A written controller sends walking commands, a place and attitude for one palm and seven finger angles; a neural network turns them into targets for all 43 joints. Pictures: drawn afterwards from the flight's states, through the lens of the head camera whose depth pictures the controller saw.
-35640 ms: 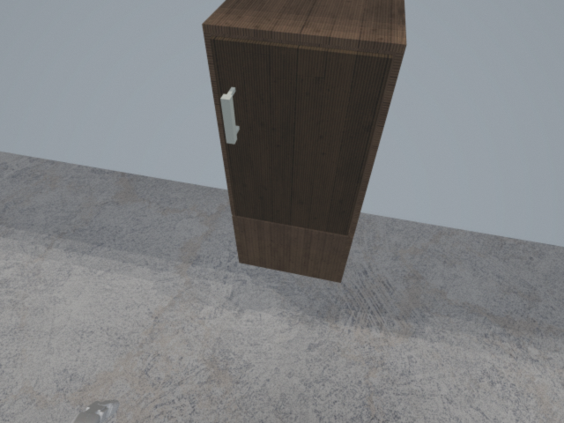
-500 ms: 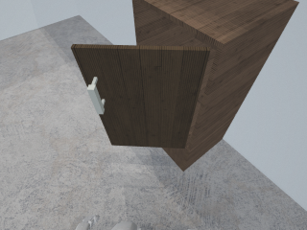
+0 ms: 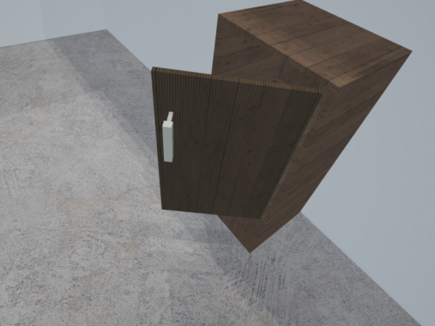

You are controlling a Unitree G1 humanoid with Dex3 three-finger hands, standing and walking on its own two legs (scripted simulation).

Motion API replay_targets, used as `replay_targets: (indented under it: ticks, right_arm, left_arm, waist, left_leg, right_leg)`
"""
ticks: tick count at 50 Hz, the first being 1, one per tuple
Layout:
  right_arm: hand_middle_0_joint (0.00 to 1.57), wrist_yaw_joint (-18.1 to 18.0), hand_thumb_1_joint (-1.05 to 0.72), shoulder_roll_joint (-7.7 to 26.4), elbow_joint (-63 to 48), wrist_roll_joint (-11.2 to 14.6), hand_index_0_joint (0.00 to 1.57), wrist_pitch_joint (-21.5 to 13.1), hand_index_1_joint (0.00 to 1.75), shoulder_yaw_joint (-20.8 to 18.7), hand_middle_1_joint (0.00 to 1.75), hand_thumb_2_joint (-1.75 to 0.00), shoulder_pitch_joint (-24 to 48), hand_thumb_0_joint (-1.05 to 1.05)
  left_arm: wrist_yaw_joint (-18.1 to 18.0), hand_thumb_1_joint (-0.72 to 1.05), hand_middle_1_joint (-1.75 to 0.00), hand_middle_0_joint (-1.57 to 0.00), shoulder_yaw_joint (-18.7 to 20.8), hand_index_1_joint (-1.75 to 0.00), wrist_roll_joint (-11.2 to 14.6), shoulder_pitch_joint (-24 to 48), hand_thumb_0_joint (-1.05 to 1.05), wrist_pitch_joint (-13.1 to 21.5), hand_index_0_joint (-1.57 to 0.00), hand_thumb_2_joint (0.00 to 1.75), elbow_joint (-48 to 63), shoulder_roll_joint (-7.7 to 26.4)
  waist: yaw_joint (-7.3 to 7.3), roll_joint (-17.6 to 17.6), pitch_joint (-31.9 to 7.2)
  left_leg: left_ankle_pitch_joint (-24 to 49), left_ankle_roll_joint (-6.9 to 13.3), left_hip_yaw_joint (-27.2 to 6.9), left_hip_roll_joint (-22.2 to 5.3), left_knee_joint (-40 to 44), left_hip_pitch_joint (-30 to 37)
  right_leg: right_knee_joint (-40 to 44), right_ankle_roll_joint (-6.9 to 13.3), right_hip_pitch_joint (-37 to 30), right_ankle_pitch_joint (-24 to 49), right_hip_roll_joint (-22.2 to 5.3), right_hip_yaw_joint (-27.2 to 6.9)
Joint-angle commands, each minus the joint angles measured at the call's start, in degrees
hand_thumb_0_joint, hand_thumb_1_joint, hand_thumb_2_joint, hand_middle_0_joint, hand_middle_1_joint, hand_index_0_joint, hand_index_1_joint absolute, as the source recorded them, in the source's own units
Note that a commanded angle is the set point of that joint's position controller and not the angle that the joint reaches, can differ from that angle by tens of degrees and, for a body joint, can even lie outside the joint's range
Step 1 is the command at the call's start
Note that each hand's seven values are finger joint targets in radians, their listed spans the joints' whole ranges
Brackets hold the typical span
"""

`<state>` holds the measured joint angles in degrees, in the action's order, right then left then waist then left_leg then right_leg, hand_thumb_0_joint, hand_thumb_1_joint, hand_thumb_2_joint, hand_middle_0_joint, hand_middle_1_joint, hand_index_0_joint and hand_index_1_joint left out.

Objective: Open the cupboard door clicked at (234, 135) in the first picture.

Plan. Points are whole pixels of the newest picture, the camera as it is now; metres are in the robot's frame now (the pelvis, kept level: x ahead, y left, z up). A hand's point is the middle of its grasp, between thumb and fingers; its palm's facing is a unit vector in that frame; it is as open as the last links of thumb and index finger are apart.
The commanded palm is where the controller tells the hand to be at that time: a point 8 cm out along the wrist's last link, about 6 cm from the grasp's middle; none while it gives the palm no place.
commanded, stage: come to a stop and stand still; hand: left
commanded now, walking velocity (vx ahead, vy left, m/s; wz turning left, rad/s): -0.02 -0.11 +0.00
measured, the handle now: (169, 137) +0.56 +0.16 -0.02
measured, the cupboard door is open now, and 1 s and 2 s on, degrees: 49 49 49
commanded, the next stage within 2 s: look again from close up in 0.82 s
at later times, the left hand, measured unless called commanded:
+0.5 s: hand out of the picture +0.05 +0.10 -0.17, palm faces +0.03 -0.97 -0.23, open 7.2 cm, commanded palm none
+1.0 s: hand out of the picture -0.07 +0.06 -0.18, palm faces +0.04 -0.99 -0.15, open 7.3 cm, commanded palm none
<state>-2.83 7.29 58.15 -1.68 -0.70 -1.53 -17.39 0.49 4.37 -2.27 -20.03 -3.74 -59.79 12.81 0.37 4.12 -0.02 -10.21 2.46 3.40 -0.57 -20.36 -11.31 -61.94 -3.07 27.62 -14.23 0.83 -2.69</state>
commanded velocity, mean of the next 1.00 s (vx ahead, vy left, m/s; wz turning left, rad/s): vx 0.00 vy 0.00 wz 0.00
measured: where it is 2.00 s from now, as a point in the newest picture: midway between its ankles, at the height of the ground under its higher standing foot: outside the picture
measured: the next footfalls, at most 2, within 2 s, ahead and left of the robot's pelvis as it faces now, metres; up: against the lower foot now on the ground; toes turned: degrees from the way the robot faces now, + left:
right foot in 0.32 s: +0.00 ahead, -0.18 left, +0.00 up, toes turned -3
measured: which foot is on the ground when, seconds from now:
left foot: down 0.00-1.00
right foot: up 0.00-0.30, down 0.32-1.00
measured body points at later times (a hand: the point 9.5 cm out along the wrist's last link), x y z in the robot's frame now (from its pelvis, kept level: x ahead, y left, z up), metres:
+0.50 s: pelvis -0.02 -0.08 -0.01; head -0.02 -0.10 +0.44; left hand +0.05 +0.15 -0.15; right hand -0.07 -0.29 -0.18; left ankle -0.02 +0.06 -0.74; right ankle -0.04 -0.17 -0.75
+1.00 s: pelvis -0.03 -0.08 -0.01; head -0.01 -0.08 +0.44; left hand -0.07 +0.12 -0.17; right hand -0.01 -0.31 -0.17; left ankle -0.03 +0.05 -0.75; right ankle -0.04 -0.17 -0.75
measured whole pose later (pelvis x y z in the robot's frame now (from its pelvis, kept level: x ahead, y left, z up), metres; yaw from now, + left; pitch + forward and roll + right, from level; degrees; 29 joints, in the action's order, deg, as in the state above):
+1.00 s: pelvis -0.03 -0.08 -0.01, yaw +0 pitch -1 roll -1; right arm -1.4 9.8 63.0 -0.8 0.4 -0.8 -13.8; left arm -2.4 -0.8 -1.4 -20.3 2.1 -64.9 5.1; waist 0.7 -2.2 3.1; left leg -16.3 -0.7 2.1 -3.6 -29.5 -13.2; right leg -23.2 2.3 8.9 -13.5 2.5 4.2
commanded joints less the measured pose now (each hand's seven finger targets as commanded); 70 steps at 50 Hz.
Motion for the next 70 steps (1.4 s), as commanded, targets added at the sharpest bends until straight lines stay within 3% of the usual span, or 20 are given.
replay_targets:
  ticks: [1, 5, 9, 13, 14, 16, 17, 19, 24, 28, 32, 38, 45, 46, 47, 49, 52, 56, 63, 70]
  right_arm:
    - [0.2, -1.71, -0.9, 10.11, 0.54, 0.11, 0.2, -0.89, 0.3, -2.2, 0.3, -0.9, -8.07, 0.0]
    - [0.2, -1.61, -0.9, 9.81, 2.0, -0.02, 0.2, -0.55, 0.3, -2.12, 0.3, -0.9, -9.0, 0.0]
    - [0.2, -0.79, -0.9, 10.06, 2.68, -0.27, 0.2, 0.25, 0.3, -2.42, 0.3, -0.9, -7.55, 0.0]
    - [0.2, -0.09, -0.9, 9.22, 3.96, 0.17, 0.2, 0.85, 0.3, -2.63, 0.3, -0.9, -6.22, 0.0]
    - [0.2, 0.15, -0.9, 7.24, 4.34, 0.5, 0.2, 0.88, 0.3, -2.28, 0.3, -0.9, -7.06, 0.0]
    - [0.2, 0.58, -0.9, 1.83, 3.26, 0.71, 0.2, 1.42, 0.3, -0.76, 0.3, -0.9, -6.13, 0.0]
    - [0.2, 0.88, -0.9, 2.18, 3.06, 0.41, 0.2, 1.79, 0.3, -0.8, 0.3, -0.9, -5.57, 0.0]
    - [0.2, 1.1, -0.9, 2.52, 4.34, 0.02, 0.2, 2.34, 0.3, -0.91, 0.3, -0.9, -5.38, 0.0]
    - [0.2, 0.86, -0.9, 1.5, 6.09, 0.62, 0.2, 2.16, 0.3, -0.64, 0.3, -0.9, -5.92, 0.0]
    - [0.2, 0.38, -0.9, 3.2, 6.9, 0.7, 0.2, 1.1, 0.3, -0.6, 0.3, -0.9, -5.75, 0.0]
    - [0.2, 0.29, -0.9, 3.62, 6.63, 0.73, 0.2, 1.09, 0.3, -0.16, 0.3, -0.9, -1.51, 0.0]
    - [0.2, 0.4, -0.9, 4.61, 6.38, 0.9, 0.2, 1.28, 0.3, 0.12, 0.3, -0.9, -0.17, 0.0]
    - [0.2, 0.48, -0.9, 4.92, 6.57, 0.96, 0.2, 0.97, 0.3, 0.57, 0.3, -0.9, 0.02, 0.0]
    - [0.2, 1.23, -0.9, 6.8, 2.5, 1.36, 0.2, -1.1, 0.3, 0.58, 0.3, -0.9, 5.68, 0.0]
    - [0.2, 1.55, -0.9, 3.93, 0.36, 1.43, 0.2, -0.31, 0.3, 0.75, 0.3, -0.9, 1.77, 0.0]
    - [0.2, 1.75, -0.9, 3.81, 0.7, 1.1, 0.2, -0.13, 0.3, 0.7, 0.3, -0.9, 0.26, 0.0]
    - [0.2, 1.48, -0.9, 5.39, 1.1, 0.92, 0.2, -1.13, 0.3, 0.96, 0.3, -0.9, -2.88, 0.0]
    - [0.2, 1.18, -0.9, 6.25, 0.46, 0.85, 0.2, -1.18, 0.3, 1.25, 0.3, -0.9, -1.23, 0.0]
    - [0.2, 1.27, -0.9, 7.05, 0.88, 0.59, 0.2, -1.42, 0.3, 1.24, 0.3, -0.9, -2.0, 0.0]
    - [0.2, 1.23, -0.9, 7.49, 1.65, 0.68, 0.2, -1.87, 0.3, 1.18, 0.3, -0.9, -2.22, 0.0]
  left_arm:
    - [-0.39, 0.9, -0.3, -0.2, 0.16, -0.3, 0.39, 2.24, 0.0, 0.68, -0.2, 0.9, 4.32, 1.59]
    - [-0.46, 0.9, -0.3, -0.2, -0.57, -0.3, 0.75, 3.65, 0.0, 0.44, -0.2, 0.9, 4.05, -0.12]
    - [-0.68, 0.9, -0.3, -0.2, -1.31, -0.3, 1.29, 5.49, 0.0, 0.95, -0.2, 0.9, 3.86, -1.85]
    - [-1.34, 0.9, -0.3, -0.2, -1.18, -0.3, 1.46, 0.66, 0.0, 2.11, -0.2, 0.9, 0.99, -1.78]
    - [-1.68, 0.9, -0.3, -0.2, -1.08, -0.3, 1.36, 0.06, 0.0, 2.57, -0.2, 0.9, 0.5, -0.33]
    - [-2.46, 0.9, -0.3, -0.2, -0.85, -0.3, 1.45, 1.18, 0.0, 3.44, -0.2, 0.9, 0.45, 4.82]
    - [-2.47, 0.9, -0.3, -0.2, -1.16, -0.3, 1.38, 3.62, 0.0, 3.33, -0.2, 0.9, 1.29, 5.11]
    - [-2.72, 0.9, -0.3, -0.2, -1.41, -0.3, 1.42, 6.13, 0.0, 3.95, -0.2, 0.9, 1.45, 2.6]
    - [-2.79, 0.9, -0.3, -0.2, -1.95, -0.3, 1.62, 5.41, 0.0, 4.56, -0.2, 0.9, 0.95, 0.72]
    - [-2.65, 0.9, -0.3, -0.2, -2.33, -0.3, 1.99, 4.0, 0.0, 4.5, -0.2, 0.9, 0.22, -0.8]
    - [-2.68, 0.9, -0.3, -0.2, -2.38, -0.3, 1.88, 3.08, 0.0, 4.02, -0.2, 0.9, -0.83, -0.1]
    - [-2.5, 0.9, -0.3, -0.2, -3.1, -0.3, 1.68, 1.09, 0.0, 4.48, -0.2, 0.9, -2.31, 0.41]
    - [-2.6, 0.9, -0.3, -0.2, -3.52, -0.3, 1.68, -1.48, 0.0, 4.88, -0.2, 0.9, -3.38, -0.41]
    - [-5.04, 0.9, -0.3, -0.2, -3.54, -0.3, 0.46, -6.33, 0.0, 7.18, -0.2, 0.9, -5.31, 1.32]
    - [-4.67, 0.9, -0.3, -0.2, -2.99, -0.3, 1.0, -4.42, 0.0, 7.51, -0.2, 0.9, -2.75, 4.45]
    - [-3.9, 0.9, -0.3, -0.2, -3.2, -0.3, 0.77, -1.06, 0.0, 7.51, -0.2, 0.9, -1.73, 3.43]
    - [-3.46, 0.9, -0.3, -0.2, -3.74, -0.3, 1.48, -0.94, 0.0, 7.1, -0.2, 0.9, -1.3, 0.25]
    - [-2.95, 0.9, -0.3, -0.2, -3.93, -0.3, 1.33, -1.61, 0.0, 5.53, -0.2, 0.9, -1.19, -0.16]
    - [-2.67, 0.9, -0.3, -0.2, -3.86, -0.3, 1.2, -0.89, 0.0, 4.83, -0.2, 0.9, -0.09, 0.61]
    - [-2.57, 0.9, -0.3, -0.2, -3.68, -0.3, 1.35, -0.41, 0.0, 4.85, -0.2, 0.9, 0.15, 1.31]
  waist:
    - [-2.57, -10.79, 0.42]
    - [-2.84, -13.41, 0.1]
    - [-2.87, -15.53, 0.92]
    - [0.14, -12.26, -0.42]
    - [0.19, -7.83, -0.04]
    - [-0.29, 7.64, 2.25]
    - [-0.49, 5.41, 3.59]
    - [-1.18, 9.89, 6.53]
    - [-1.67, 3.77, 5.46]
    - [-1.39, -2.1, 3.6]
    - [-0.35, -8.43, 4.95]
    - [-0.78, -3.25, 4.2]
    - [-0.68, -3.9, 4.0]
    - [1.89, -2.8, 3.64]
    - [-1.48, -1.09, -1.22]
    - [-2.01, -3.0, -1.46]
    - [-2.27, -3.6, -0.42]
    - [-0.42, -5.76, 5.64]
    - [0.28, -5.0, 7.13]
    - [0.55, -5.11, 2.68]
  left_leg:
    - [16.79, 4.58, -14.03, -17.52, 5.91, 10.4]
    - [19.65, 5.82, -12.73, -16.65, 5.15, 8.53]
    - [9.26, 5.83, -12.66, -15.13, 5.78, 1.29]
    - [-0.77, 2.47, -11.47, -11.63, 1.32, -5.63]
    - [-3.94, 0.04, -8.69, -8.74, -1.58, -9.4]
    - [-14.46, -3.86, -0.63, -2.45, -11.38, -13.37]
    - [-15.84, -3.59, -1.93, -3.02, -14.95, -10.46]
    - [-12.56, -3.33, -2.41, -3.6, -18.8, -10.36]
    - [-9.68, -4.38, -0.69, -3.57, -14.94, -5.93]
    - [7.03, -3.13, -3.28, -6.06, -2.95, 3.74]
    - [6.26, -2.72, -3.64, -6.86, -1.0, 1.36]
    - [2.43, -2.74, -2.88, -6.17, 0.09, 3.88]
    - [2.88, -2.59, -3.13, -5.84, 0.95, 4.21]
    - [3.52, -3.7, -0.42, -5.35, -13.92, -1.96]
    - [-9.74, -2.51, -3.09, -2.97, -14.25, -3.81]
    - [-8.67, -2.58, -1.93, -3.18, -11.66, -1.11]
    - [3.27, -1.36, -4.9, -5.05, -6.44, 1.33]
    - [-0.89, -0.21, -7.08, -5.7, -2.29, -4.85]
    - [-6.62, 0.43, -8.49, -5.68, 1.98, -7.37]
    - [-1.76, 0.67, -8.07, -5.87, 1.68, -4.39]
  right_leg:
    - [1.39, -0.1, 8.31, -2.81, -2.43, -2.07]
    - [9.22, 0.16, 2.84, -5.83, -3.26, 0.69]
    - [20.84, 1.19, -6.99, -9.31, -2.75, 4.18]
    - [38.73, 1.91, -20.82, 1.83, -1.63, 6.14]
    - [42.8, 2.36, -25.46, 4.16, -3.91, 3.64]
    - [49.85, 7.93, -20.69, -1.47, -17.98, -9.46]
    - [51.39, 9.78, -14.78, -7.2, -18.92, -9.09]
    - [51.22, 10.06, -12.76, -1.92, -14.8, -7.41]
    - [44.69, 10.61, -16.72, 18.47, -12.07, -1.76]
    - [41.87, 6.82, -14.45, 14.73, -8.04, -0.66]
    - [42.81, 5.04, -17.07, 11.15, -6.98, -0.38]
    - [46.27, 4.76, -16.52, 7.64, -7.34, -1.23]
    - [46.83, 4.85, -16.57, 6.53, -7.35, -1.3]
    - [43.23, 1.25, -18.25, 41.52, -11.87, -5.25]
    - [42.15, 4.17, -21.58, 36.55, -14.16, -6.34]
    - [42.29, 8.27, -17.8, 20.94, -13.13, -3.72]
    - [39.04, 6.79, -14.49, 9.45, -7.31, -0.58]
    - [38.63, 5.69, -13.63, -0.98, -5.39, 0.62]
    - [37.93, 5.19, -14.41, -1.67, -5.29, 1.39]
    - [37.44, 4.88, -16.49, 2.04, -5.95, 1.49]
